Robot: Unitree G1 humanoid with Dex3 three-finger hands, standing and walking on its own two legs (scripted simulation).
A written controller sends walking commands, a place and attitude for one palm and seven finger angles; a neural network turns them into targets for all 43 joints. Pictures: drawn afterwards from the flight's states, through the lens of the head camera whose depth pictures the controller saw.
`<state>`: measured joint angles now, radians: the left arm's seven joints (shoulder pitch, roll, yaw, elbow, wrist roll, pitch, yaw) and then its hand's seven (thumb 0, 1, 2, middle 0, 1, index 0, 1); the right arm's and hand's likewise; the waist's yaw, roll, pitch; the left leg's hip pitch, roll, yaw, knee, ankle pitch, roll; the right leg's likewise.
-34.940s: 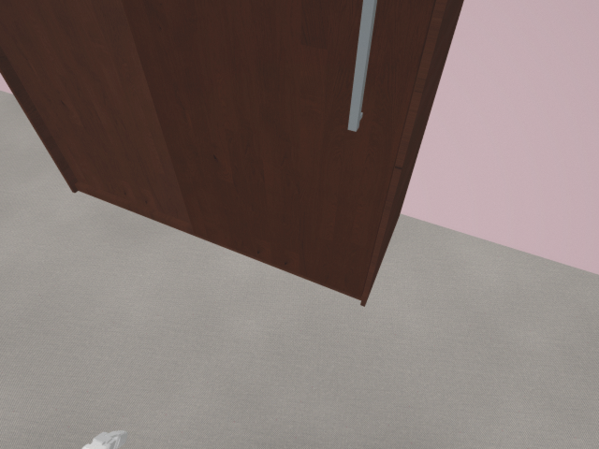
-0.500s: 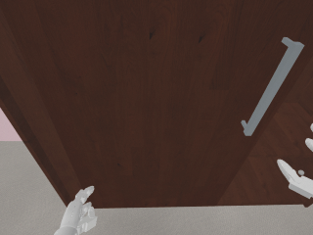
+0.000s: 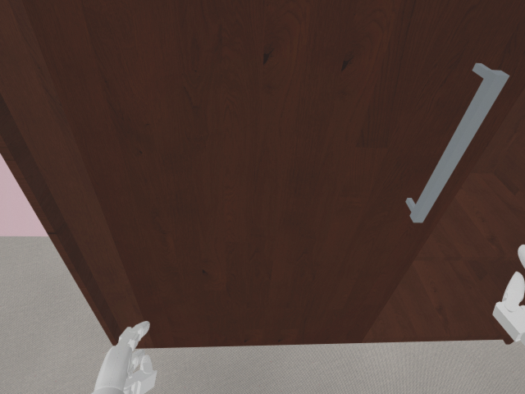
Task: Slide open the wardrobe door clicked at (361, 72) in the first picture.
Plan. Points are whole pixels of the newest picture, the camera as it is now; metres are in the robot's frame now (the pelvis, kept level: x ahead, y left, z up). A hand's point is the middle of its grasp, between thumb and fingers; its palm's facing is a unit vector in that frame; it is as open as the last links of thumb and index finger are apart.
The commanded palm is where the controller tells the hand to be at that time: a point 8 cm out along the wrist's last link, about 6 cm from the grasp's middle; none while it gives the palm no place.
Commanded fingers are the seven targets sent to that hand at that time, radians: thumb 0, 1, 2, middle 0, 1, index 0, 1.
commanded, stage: draw the hand back to the body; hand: right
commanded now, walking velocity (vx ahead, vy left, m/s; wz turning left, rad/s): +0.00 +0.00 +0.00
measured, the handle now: (444, 152) +0.49 -0.33 +0.17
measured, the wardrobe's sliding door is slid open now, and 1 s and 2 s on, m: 0.63 0.63 0.63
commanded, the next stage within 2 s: step back with the hand held close in 0.04 s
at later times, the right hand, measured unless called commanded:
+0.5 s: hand (504, 307) +0.19 -0.28 +0.15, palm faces +0.38 +0.82 -0.43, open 7.4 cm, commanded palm +0.14 -0.32 +0.17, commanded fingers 0.00 -0.90 -0.90 0.20 0.30 0.20 0.30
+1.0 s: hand out of the picture +0.10 -0.34 +0.16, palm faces +0.50 +0.77 -0.39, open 7.4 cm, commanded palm +0.04 -0.37 +0.17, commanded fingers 0.00 -0.90 -0.90 0.20 0.30 0.20 0.30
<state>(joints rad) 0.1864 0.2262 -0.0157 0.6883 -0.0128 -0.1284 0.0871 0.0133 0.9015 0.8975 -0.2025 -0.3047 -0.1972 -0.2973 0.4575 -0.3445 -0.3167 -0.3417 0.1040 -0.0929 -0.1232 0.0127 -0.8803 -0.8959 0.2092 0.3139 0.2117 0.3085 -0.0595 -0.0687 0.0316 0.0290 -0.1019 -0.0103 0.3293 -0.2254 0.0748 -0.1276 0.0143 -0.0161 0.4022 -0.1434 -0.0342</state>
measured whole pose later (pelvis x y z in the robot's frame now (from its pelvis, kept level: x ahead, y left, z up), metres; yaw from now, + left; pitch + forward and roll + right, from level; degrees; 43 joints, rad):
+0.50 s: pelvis -0.01 -0.02 -0.01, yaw +2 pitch -2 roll +2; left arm 0.18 0.26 -0.01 0.58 -0.03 -0.02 0.10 0.01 0.90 0.90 -0.20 -0.30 -0.20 -0.30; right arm 0.52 -0.39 -0.34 -0.42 0.07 -0.11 -0.13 0.01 -0.89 -0.90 0.21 0.31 0.21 0.30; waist -0.02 -0.06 -0.03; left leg -0.18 -0.10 -0.03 0.47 -0.26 0.04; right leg -0.32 0.01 -0.05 0.51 -0.16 -0.06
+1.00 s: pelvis -0.09 -0.07 -0.02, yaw -2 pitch -2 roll +3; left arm 0.20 0.23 -0.02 0.59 -0.01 -0.08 0.10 0.01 0.90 0.90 -0.21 -0.31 -0.20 -0.30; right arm 0.47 -0.38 -0.39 -0.50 0.03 -0.17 -0.16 0.01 -0.89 -0.90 0.21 0.31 0.21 0.30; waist -0.04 -0.02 0.04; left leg -0.33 -0.05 -0.04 0.57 -0.26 0.01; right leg -0.44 0.06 -0.08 0.52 -0.17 -0.09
